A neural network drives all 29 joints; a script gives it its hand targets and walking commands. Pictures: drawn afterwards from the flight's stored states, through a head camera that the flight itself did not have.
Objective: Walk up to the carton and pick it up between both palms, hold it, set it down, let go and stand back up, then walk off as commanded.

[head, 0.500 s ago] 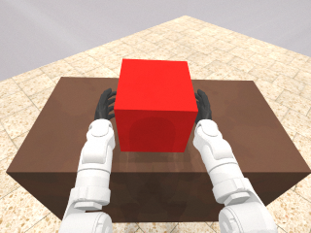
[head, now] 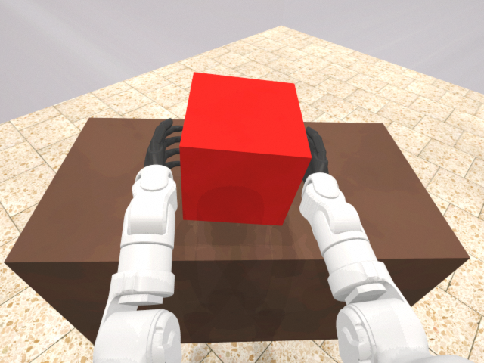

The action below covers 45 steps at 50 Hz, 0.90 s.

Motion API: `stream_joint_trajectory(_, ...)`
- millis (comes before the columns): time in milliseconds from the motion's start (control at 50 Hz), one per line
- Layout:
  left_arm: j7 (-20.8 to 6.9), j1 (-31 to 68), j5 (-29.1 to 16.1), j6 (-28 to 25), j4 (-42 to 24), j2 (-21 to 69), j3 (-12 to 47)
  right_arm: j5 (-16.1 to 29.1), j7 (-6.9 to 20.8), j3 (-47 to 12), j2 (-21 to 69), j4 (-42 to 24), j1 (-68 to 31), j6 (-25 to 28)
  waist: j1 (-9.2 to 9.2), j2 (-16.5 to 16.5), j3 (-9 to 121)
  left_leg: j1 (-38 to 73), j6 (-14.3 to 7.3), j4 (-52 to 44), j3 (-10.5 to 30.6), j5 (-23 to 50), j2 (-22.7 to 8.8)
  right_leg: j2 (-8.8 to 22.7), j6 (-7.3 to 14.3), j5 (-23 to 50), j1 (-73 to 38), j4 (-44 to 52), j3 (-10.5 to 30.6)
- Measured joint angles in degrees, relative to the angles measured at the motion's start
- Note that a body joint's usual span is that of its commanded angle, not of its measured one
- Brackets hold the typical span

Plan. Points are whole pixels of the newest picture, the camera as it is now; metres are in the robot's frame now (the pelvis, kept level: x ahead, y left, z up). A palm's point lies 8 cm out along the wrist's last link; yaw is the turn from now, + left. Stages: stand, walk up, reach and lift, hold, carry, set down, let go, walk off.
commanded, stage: reach and lift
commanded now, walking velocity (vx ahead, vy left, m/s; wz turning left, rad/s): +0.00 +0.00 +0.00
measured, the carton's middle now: (239, 151) +0.41 +0.00 +0.16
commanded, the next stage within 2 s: hold in 0.78 s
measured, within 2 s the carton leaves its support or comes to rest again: neither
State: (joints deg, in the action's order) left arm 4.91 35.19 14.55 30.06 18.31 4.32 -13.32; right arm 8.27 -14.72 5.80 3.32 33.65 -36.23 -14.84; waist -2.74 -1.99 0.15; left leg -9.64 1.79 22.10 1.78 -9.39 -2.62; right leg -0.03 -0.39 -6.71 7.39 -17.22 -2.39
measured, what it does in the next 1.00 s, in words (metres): stands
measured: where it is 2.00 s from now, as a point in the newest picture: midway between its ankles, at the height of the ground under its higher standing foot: outside the picture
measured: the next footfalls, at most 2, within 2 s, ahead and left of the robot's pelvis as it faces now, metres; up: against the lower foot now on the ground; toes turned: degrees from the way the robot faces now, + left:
none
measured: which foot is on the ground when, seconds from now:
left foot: down 0.00-1.00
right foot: down 0.00-1.00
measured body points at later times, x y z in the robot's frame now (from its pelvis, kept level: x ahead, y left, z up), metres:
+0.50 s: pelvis +0.00 +0.00 +0.00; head -0.02 +0.03 +0.45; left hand +0.39 +0.14 +0.17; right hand +0.39 -0.12 +0.15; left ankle +0.03 +0.14 -0.75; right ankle +0.03 -0.12 -0.75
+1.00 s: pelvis +0.00 +0.00 +0.00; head -0.04 +0.02 +0.45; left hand +0.37 +0.14 +0.19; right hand +0.38 -0.12 +0.17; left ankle +0.03 +0.14 -0.75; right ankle +0.03 -0.13 -0.75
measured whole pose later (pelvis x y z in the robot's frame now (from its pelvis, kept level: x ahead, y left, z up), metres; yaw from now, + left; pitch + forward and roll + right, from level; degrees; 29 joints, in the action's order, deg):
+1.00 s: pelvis +0.00 +0.00 +0.00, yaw +1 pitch -8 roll -1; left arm 3.2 33.0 17.0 40.2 5.5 4.2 -12.1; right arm 11.3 -16.6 2.6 3.3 24.9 -35.3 -20.7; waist -4.0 -2.6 -2.2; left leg -4.1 2.1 22.0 2.4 -10.2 -2.6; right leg -0.1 -0.3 -7.7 1.5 -17.0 -3.0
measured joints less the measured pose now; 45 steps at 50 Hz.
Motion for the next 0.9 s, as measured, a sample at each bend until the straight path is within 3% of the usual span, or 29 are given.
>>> stream_joint_trajectory(900,-1.4,-2.4,1.9,9.0,-12.0,-0.2,1.5,2.9,-1.7,-3.1,-0.2,-8.5,1.3,-5.1,-1.24,-0.6,-2.4,5.1,0.2,0.1,0.6,-1.0,0.0,0.0,0.0,-0.9,-5.6,0.5,-0.6)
